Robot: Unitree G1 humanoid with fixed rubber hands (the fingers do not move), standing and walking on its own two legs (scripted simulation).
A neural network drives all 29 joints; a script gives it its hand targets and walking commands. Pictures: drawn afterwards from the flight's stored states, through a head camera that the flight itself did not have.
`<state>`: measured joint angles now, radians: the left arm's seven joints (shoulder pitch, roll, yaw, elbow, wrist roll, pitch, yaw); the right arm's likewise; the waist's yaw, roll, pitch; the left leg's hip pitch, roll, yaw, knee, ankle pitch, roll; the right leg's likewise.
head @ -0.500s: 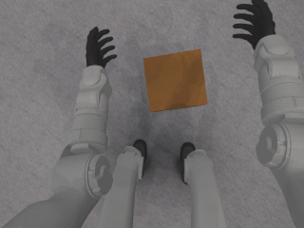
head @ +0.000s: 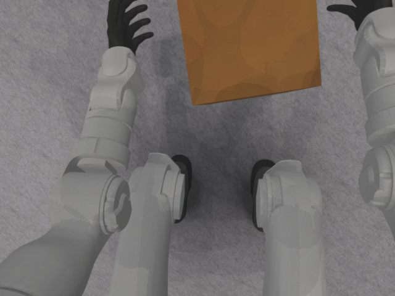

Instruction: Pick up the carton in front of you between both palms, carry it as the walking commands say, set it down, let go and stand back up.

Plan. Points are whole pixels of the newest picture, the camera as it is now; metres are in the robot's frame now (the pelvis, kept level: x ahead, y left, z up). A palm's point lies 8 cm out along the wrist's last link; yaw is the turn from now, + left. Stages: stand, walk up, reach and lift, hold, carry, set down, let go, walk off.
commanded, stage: reach and lift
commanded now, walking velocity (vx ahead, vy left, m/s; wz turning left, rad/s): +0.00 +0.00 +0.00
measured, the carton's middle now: (243, 49) +0.52 -0.06 -0.30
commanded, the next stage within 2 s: none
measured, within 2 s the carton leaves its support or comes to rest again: leaves its support in 1.06 s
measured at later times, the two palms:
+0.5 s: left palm (141, 42) +0.53 +0.13 -0.22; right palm (341, 19) +0.54 -0.22 -0.24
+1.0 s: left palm (155, 35) +0.53 +0.10 -0.21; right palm (331, 17) +0.54 -0.20 -0.23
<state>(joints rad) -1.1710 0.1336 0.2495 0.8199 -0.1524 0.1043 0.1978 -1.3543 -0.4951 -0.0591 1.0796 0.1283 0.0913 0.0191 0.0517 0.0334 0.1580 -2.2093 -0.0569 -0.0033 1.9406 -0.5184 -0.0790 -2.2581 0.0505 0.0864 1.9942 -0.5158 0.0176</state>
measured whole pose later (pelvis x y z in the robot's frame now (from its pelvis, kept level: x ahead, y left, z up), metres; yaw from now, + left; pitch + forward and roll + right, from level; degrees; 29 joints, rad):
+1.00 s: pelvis +0.00 -0.01 -0.05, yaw +0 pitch +39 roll +4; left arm -1.39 0.07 0.43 0.99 0.00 0.13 0.18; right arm -1.52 -0.40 -0.04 1.24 0.04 0.13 -0.01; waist 0.02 0.07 0.28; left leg -2.27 -0.11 -0.05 2.14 -0.56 -0.12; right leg -2.31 0.01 0.04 2.19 -0.57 -0.02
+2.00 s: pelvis +0.03 +0.01 +0.15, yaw -6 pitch +37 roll +2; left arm -0.76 -0.13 0.47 0.57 0.14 0.27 0.11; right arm -0.84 -0.05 -0.29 0.73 -0.16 0.36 -0.04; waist 0.03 0.03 -0.20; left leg -1.64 -0.12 -0.11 1.50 -0.51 -0.08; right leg -1.68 0.11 0.11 1.51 -0.47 0.04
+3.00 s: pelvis +0.10 +0.01 +0.35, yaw -7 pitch -2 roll +0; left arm -0.31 -0.16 0.31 0.43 0.29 0.56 0.01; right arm -0.28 0.16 -0.26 0.43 -0.28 0.63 -0.04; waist 0.01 0.01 -0.05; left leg -0.17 -0.05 -0.16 0.45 -0.23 -0.01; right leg -0.19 0.05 0.14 0.44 -0.21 0.01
